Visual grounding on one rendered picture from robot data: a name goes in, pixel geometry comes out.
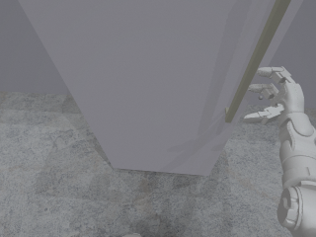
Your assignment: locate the handle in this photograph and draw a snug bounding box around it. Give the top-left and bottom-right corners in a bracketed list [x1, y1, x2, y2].
[225, 0, 291, 123]

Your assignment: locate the fridge door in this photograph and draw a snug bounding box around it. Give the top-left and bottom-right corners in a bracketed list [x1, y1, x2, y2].
[18, 0, 303, 176]

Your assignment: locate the robot right forearm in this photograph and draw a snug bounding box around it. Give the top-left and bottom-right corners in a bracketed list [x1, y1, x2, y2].
[277, 113, 316, 191]

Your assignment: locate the right robot upper arm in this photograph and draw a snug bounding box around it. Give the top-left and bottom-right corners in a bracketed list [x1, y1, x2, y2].
[276, 186, 316, 237]

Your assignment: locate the right robot hand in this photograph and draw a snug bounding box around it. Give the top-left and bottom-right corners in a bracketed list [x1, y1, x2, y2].
[243, 66, 305, 125]

